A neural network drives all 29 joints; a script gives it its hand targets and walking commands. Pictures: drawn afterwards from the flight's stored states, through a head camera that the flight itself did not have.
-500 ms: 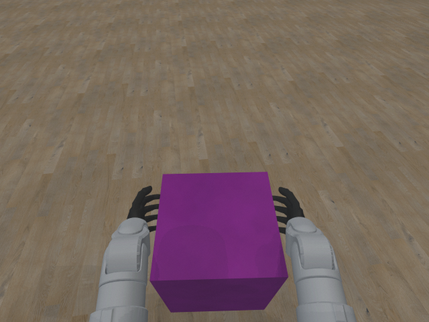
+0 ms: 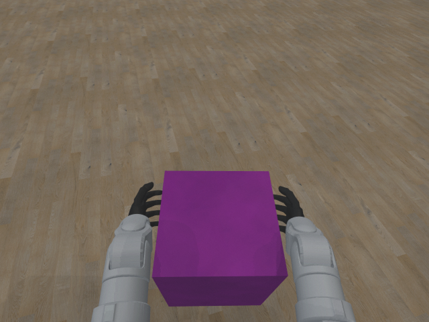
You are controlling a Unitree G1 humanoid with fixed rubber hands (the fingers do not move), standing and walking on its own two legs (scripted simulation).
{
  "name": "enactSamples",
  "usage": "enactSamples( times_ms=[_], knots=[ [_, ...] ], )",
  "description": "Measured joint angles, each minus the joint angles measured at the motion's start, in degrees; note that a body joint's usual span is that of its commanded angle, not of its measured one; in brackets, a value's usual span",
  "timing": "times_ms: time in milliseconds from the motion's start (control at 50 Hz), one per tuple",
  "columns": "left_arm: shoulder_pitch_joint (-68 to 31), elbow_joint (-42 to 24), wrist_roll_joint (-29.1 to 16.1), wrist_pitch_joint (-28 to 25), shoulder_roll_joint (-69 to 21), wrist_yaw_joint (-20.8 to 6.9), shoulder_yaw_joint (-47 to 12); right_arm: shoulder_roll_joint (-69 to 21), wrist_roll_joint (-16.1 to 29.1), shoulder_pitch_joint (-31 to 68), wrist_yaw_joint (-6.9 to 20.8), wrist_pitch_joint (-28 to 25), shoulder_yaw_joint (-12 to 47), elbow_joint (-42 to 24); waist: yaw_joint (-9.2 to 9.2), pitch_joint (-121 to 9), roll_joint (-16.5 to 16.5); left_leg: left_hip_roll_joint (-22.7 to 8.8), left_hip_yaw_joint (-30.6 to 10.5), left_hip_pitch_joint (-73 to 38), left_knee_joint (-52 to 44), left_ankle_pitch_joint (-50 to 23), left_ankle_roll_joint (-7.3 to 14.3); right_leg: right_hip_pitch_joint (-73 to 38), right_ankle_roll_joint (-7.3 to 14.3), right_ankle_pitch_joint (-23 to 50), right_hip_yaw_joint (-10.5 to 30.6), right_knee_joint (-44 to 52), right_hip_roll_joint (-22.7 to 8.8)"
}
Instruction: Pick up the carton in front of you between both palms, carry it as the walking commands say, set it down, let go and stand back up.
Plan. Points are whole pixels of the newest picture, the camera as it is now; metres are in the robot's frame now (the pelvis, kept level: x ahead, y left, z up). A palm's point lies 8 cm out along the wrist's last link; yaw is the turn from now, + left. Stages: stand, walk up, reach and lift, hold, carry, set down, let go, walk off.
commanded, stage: set down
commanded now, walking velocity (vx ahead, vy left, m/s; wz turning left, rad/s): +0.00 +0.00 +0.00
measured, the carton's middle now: (215, 242) +0.29 +0.00 -0.05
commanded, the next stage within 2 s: none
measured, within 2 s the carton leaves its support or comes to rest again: neither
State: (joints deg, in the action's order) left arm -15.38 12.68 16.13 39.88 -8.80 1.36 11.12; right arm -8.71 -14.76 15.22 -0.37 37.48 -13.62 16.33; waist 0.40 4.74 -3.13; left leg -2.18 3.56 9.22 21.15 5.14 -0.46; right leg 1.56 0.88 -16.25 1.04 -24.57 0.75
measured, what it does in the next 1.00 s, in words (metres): lowers itself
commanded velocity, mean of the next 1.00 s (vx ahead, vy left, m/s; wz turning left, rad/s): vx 0.00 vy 0.00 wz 0.00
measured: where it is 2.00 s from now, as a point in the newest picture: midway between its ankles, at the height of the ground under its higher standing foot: outside the picture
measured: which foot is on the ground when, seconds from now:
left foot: down 0.00-1.00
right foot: down 0.00-1.00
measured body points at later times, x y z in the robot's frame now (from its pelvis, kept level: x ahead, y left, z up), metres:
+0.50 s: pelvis -0.04 +0.02 -0.07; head +0.16 +0.05 +0.33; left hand +0.33 +0.17 -0.15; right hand +0.36 -0.13 -0.15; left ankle +0.08 +0.13 -0.74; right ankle -0.02 -0.11 -0.74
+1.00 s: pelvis -0.05 -0.01 -0.20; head +0.19 +0.01 +0.18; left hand +0.36 +0.20 -0.29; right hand +0.42 -0.10 -0.29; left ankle +0.08 +0.13 -0.74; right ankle -0.02 -0.11 -0.74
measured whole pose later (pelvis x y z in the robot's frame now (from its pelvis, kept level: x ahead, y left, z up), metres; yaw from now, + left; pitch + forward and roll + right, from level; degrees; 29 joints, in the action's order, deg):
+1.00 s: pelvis -0.05 -0.01 -0.20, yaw -3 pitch +43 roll +0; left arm -42.2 27.5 14.6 15.4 -7.9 2.4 30.8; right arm -1.6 -12.8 51.1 -2.3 13.8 -20.3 43.7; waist 6.1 -11.5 -4.7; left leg -1.7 -2.8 103.3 79.0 18.8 -2.8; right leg 96.3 1.3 -33.2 0.3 -86.5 4.7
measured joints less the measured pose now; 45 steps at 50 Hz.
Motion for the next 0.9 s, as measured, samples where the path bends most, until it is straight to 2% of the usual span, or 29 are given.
enactSamples(
  times_ms=[120, 220, 300, 360, 460, 540, 600, 660, 800, 900],
  knots=[
    [-8.24, 7.77, 3.63, -3.52, -2.59, -1.04, 9.83, -1.31, -5.76, 9.11, 2.22, -5.35, -7.99, 11.12, 1.68, 1.59, -0.17, 1.61, -1.27, 3.17, 4.24, 1.63, 0.64, 4.1, -0.08, -1.44, 2.08, -4.94, -0.12],
    [-14.89, 13.08, 7.66, -8.8, -4.67, -1.03, 16.45, -0.57, -11.17, 16.83, 4.46, -11.19, -15.18, 18.88, 1.55, 3.06, -0.11, 2.28, -1.52, 10.31, 9.68, 3.15, 1.32, 11.32, 0.31, -3.55, 2.22, -10.94, -0.42],
    [-17.44, 14.85, 9.41, -14.32, -5.74, -0.64, 18.61, 0.67, -13.07, 20.11, 5.3, -16.11, -17.27, 21.44, 1.5, 3.54, 0.14, 2.42, -1.42, 19.44, 13.95, 3.7, 1.82, 20.59, -0.15, -4.41, 2.41, -15.72, -0.45],
    [-17.42, 14.68, 8.54, -19.32, -6.03, 0.16, 17.94, 2.13, -11.5, 20.99, 5.29, -20.57, -16.27, 22.02, 1.52, 3.49, 0.41, 2.33, -1.47, 28.12, 17.5, 3.96, 2.0, 29.32, -0.56, -4.91, 2.43, -19.62, -0.26],
    [-16.21, 13.15, 3.97, -26.66, -5.4, 2.42, 14.95, 5.06, -4.89, 21.85, 4.01, -26.98, -11.78, 22.52, 1.43, 1.97, 0.51, 2.02, -1.92, 44.29, 24.76, 4.82, 1.94, 45.42, -1.47, -6.32, 2.17, -27.4, 0.26],
    [-15.33, 10.12, -0.28, -28.79, -4.36, 3.99, 12.26, 6.98, 1.04, 22.58, 2.79, -28.95, -7.36, 21.5, 1.55, -1.22, -0.22, 1.57, -2.29, 56.5, 31.47, 6.26, 1.51, 57.59, -2.06, -8.25, 1.9, -34.52, 0.86],
    [-15.79, 8.51, -1.91, -28.82, -3.56, 4.28, 11.78, 7.56, 3.63, 23.97, 2.16, -28.99, -5.74, 21.11, 1.82, -4.38, -0.89, 1.08, -2.65, 63.9, 36.27, 7.6, 1.02, 64.97, -1.74, -9.81, 1.6, -39.56, 1.47],
    [-17.53, 8.51, -2.27, -27.86, -2.94, 4.16, 12.61, 7.56, 3.98, 26.25, 1.9, -27.99, -6.13, 21.72, 2.31, -7.33, -1.41, 0.69, -3.09, 69.61, 40.47, 8.88, 0.48, 70.66, -1.21, -11.3, 1.2, -43.98, 2.0],
    [-22.8, 11.48, -0.56, -24.5, -1.74, 2.42, 17.11, 6.57, 1.57, 31.62, 0.9, -24.37, -8.97, 24.67, 3.55, -12.49, -1.9, 0.23, -4.15, 79.8, 48.08, 11.17, -0.59, 80.7, -0.15, -14.21, 0.18, -52.07, 2.76],
    [-25.11, 13.62, -0.1, -23.87, -0.56, 1.43, 18.97, 6.51, 1.04, 33.75, -0.47, -23.48, -8.66, 26.29, 4.6, -15.11, -1.74, -0.04, -4.88, 86.94, 52.84, 12.43, -1.22, 87.65, 0.32, -15.76, -0.48, -56.93, 3.24]
  ],
)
